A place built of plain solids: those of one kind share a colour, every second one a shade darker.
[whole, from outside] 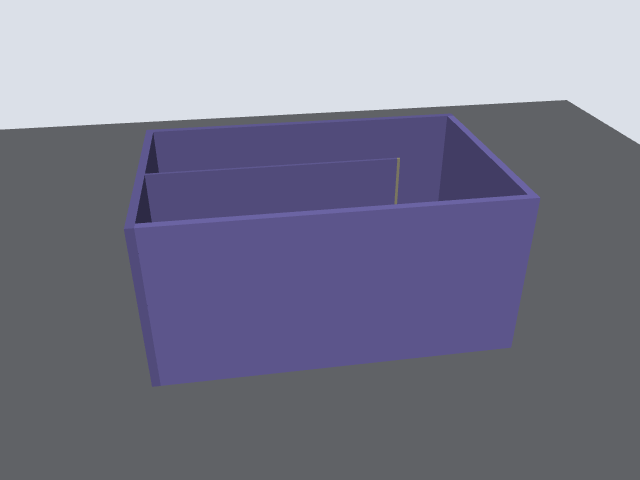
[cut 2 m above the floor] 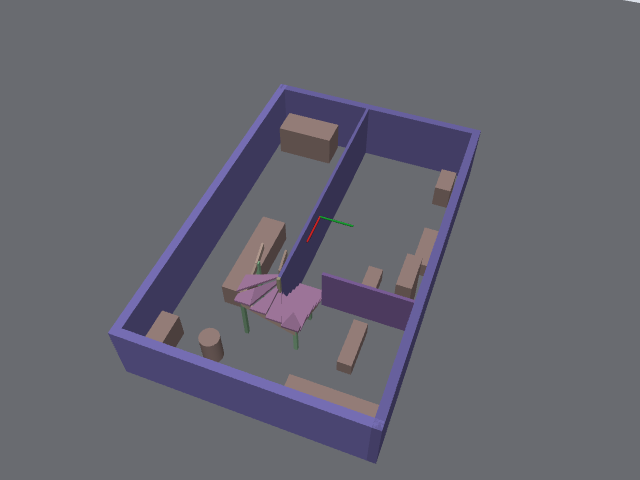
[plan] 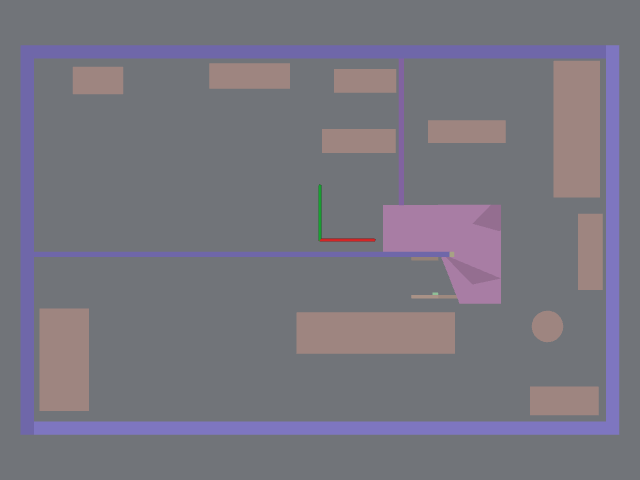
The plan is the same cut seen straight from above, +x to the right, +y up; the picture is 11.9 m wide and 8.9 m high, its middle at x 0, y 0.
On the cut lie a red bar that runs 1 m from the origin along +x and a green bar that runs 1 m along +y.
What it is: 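A barn, workshop or loft; a timber stair that turns on kite winders round a square newel, open at its outer side over a tall bay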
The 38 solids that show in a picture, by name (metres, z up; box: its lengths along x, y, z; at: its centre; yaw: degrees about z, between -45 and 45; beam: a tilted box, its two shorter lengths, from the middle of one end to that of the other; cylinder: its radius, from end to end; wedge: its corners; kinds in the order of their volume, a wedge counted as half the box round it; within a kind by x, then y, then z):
{
 "wall_1": {"box": [0.25, 7.22, 5.32], "at": [-5.43, 0.0, 2.61]},
 "wall_2": {"box": [7.72, 0.1, 5.32], "at": [-1.46, -0.27, 2.61]},
 "wall_3": {"box": [11.1, 0.25, 5.32], "at": [0.0, -3.49, 2.61]},
 "wall_4": {"box": [11.1, 0.25, 5.32], "at": [0.0, 3.49, 2.61]},
 "wall_5": {"box": [0.25, 7.22, 5.32], "at": [5.43, 0.0, 2.61]},
 "piece_1": {"box": [0.92, 1.9, 1.13], "at": [-4.74, -2.22, 0.52]},
 "piece_2": {"box": [0.94, 0.51, 0.85], "at": [-4.12, 2.96, 0.37]},
 "piece_3": {"box": [1.5, 0.48, 0.58], "at": [-1.3, 3.04, 0.24]},
 "piece_4": {"box": [1.37, 0.45, 0.56], "at": [0.72, 1.83, 0.23]},
 "piece_5": {"box": [1.15, 0.44, 1.92], "at": [0.84, 2.95, 0.91]},
 "piece_6": {"box": [2.94, 0.77, 0.84], "at": [1.03, -1.72, 0.37]},
 "piece_7": {"box": [1.45, 0.43, 0.53], "at": [2.72, 2.01, 0.21]},
 "piece_8": {"cylinder": 0.29, "from": [4.22, -1.6, 0.0], "to": [4.22, -1.6, 0.93]},
 "piece_9": {"box": [1.28, 0.54, 0.94], "at": [4.53, -2.98, 0.42]},
 "piece_10": {"box": [0.87, 2.54, 0.71], "at": [4.76, 2.06, 0.31]},
 "piece_11": {"box": [0.46, 1.42, 0.61], "at": [5.01, -0.22, 0.25]},
 "part_1": {"box": [0.1, 2.74, 1.54], "at": [1.51, 2.01, 0.72]},
 "tread_1": {"box": [0.28, 0.88, 0.07], "at": [1.31, 0.21, 0.14]},
 "tread_2": {"box": [0.28, 0.88, 0.07], "at": [1.57, 0.21, 0.31]},
 "tread_3": {"box": [0.28, 0.88, 0.07], "at": [1.82, 0.21, 0.49]},
 "tread_4": {"box": [0.28, 0.88, 0.07], "at": [2.08, 0.21, 0.66]},
 "tread_5": {"wedge": [[2.19, -0.23, 0.8], [2.19, -0.23, 0.87], [2.19, 0.65, 0.8], [2.19, 0.65, 0.87], [2.3, -0.23, 0.8], [2.3, -0.23, 0.87], [2.65, 0.65, 0.8], [2.65, 0.65, 0.87]]},
 "tread_6": {"wedge": [[2.24, -0.3, 1.85], [2.24, -0.3, 1.92], [2.32, -0.31, 1.85], [2.32, -0.31, 1.92], [2.59, -1.18, 1.85], [2.59, -1.18, 1.92], [3.17, -1.18, 1.85], [3.17, -1.18, 1.92]]},
 "tread_7": {"wedge": [[2.27, -0.23, 0.97], [2.27, -0.23, 1.05], [2.36, -0.22, 0.97], [2.36, -0.22, 1.05], [2.62, 0.65, 0.97], [2.62, 0.65, 1.05], [3.2, 0.65, 0.97], [3.2, 0.65, 1.05]]},
 "tread_8": {"wedge": [[2.29, -0.31, 1.67], [2.29, -0.31, 1.74], [2.39, -0.31, 1.67], [2.39, -0.31, 1.74], [2.79, -0.83, 1.67], [2.79, -0.83, 1.74], [3.36, -0.71, 1.67], [3.36, -0.71, 1.74]]},
 "tread_9": {"wedge": [[2.32, -0.31, 1.5], [2.32, -0.31, 1.57], [2.48, -0.27, 1.5], [2.48, -0.27, 1.57], [3.36, -0.74, 1.5], [3.36, -0.74, 1.57], [3.36, -0.27, 1.5], [3.36, -0.27, 1.57]]},
 "tread_10": {"wedge": [[2.32, -0.22, 1.15], [2.32, -0.22, 1.22], [2.46, -0.22, 1.15], [2.46, -0.22, 1.22], [2.83, 0.3, 1.15], [2.83, 0.3, 1.22], [3.36, 0.15, 1.15], [3.36, 0.15, 1.22]]},
 "tread_11": {"wedge": [[2.39, -0.22, 1.32], [2.39, -0.22, 1.39], [2.48, -0.29, 1.32], [2.48, -0.29, 1.39], [3.36, -0.29, 1.32], [3.36, -0.29, 1.39], [3.36, 0.18, 1.32], [3.36, 0.18, 1.39]]},
 "tread_12": {"wedge": [[2.79, -0.83, 1.67], [2.79, -0.83, 1.74], [3.13, -1.18, 1.67], [3.13, -1.18, 1.74], [3.36, -1.18, 1.67], [3.36, -1.18, 1.74], [3.36, -0.71, 1.67], [3.36, -0.71, 1.74]]},
 "tread_13": {"wedge": [[2.83, 0.3, 1.15], [2.83, 0.3, 1.22], [3.17, 0.65, 1.15], [3.17, 0.65, 1.22], [3.36, 0.15, 1.15], [3.36, 0.15, 1.22], [3.36, 0.65, 1.15], [3.36, 0.65, 1.22]]},
 "carriage_1": {"wedge": [[1.69, -1.08, 2.08], [1.69, -1.08, 2.32], [1.69, -1.02, 2.08], [1.69, -1.02, 2.32], [2.19, -1.08, 1.77], [2.19, -1.08, 2.0], [2.19, -1.02, 1.77], [2.19, -1.02, 2.0]]},
 "carriage_2": {"wedge": [[1.69, -0.38, 2.08], [1.69, -0.38, 2.32], [1.69, -0.32, 2.08], [1.69, -0.32, 2.32], [2.19, -0.38, 1.77], [2.19, -0.38, 2.0], [2.19, -0.32, 1.77], [2.19, -0.32, 2.0]]},
 "carriage_3": {"wedge": [[2.19, -1.08, 1.76], [2.19, -1.08, 1.98], [2.19, -1.02, 1.76], [2.19, -1.02, 1.98], [3.23, -1.08, 1.34], [3.23, -1.08, 1.56], [3.23, -1.02, 1.34], [3.23, -1.02, 1.56]]},
 "carriage_4": {"wedge": [[3.19, -1.05, 1.4], [3.19, -1.05, 1.62], [3.19, 0.52, 0.75], [3.19, 0.52, 0.97], [3.26, -1.05, 1.4], [3.26, -1.05, 1.62], [3.26, 0.52, 0.75], [3.26, 0.52, 0.97]]},
 "post_1": {"box": [0.11, 0.11, 2.07], "at": [2.14, -1.03, 0.99]},
 "post_2": {"box": [0.11, 0.11, 1.72], "at": [3.2, -1.03, 0.81]},
 "post_3": {"box": [0.11, 0.11, 1.2], "at": [3.2, 0.5, 0.55]},
 "newel_1": {"box": [0.1, 0.1, 5.32], "at": [2.44, -0.27, 2.61]}
}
